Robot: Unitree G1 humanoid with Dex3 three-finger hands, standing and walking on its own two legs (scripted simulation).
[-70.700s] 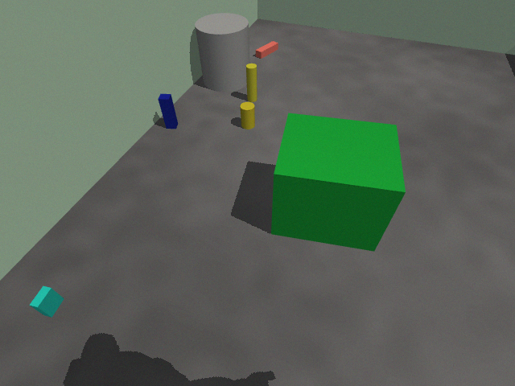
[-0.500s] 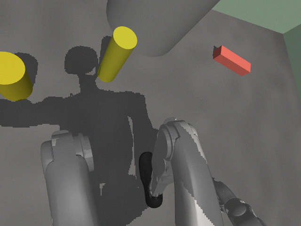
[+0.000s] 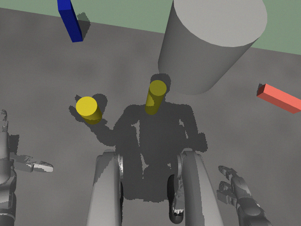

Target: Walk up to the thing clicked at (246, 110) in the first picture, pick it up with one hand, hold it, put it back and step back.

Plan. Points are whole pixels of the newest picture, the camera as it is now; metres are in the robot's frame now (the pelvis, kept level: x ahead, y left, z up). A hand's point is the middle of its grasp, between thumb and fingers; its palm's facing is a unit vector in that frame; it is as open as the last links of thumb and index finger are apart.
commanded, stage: home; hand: left
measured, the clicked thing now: (90, 111) +0.51 +0.27 -0.43
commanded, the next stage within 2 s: none
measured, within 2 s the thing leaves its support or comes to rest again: neither
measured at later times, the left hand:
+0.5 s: hand (35, 158) +0.26 +0.21 +0.11, palm faces +0.18 -0.92 -0.35, open 17.4 cm
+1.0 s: hand (23, 188) +0.22 +0.19 +0.17, palm faces +0.19 -0.94 -0.30, open 17.5 cm
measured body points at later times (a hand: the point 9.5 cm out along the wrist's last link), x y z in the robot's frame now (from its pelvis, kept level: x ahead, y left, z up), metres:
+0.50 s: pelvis +0.07 -0.01 +0.19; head +0.12 +0.00 +0.63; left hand +0.25 +0.25 +0.14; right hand +0.22 -0.26 +0.10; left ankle +0.07 +0.12 -0.46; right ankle +0.09 -0.15 -0.46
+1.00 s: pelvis +0.06 -0.01 +0.22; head +0.08 +0.00 +0.67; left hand +0.21 +0.23 +0.19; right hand +0.25 -0.23 +0.16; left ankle +0.07 +0.12 -0.46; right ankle +0.09 -0.15 -0.46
